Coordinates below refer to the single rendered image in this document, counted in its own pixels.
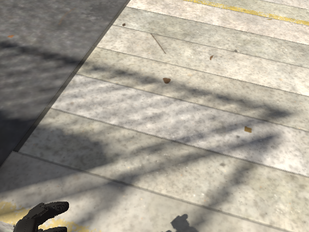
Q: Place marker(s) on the left robot hand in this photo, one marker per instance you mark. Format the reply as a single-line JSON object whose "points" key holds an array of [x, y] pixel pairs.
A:
{"points": [[40, 214]]}

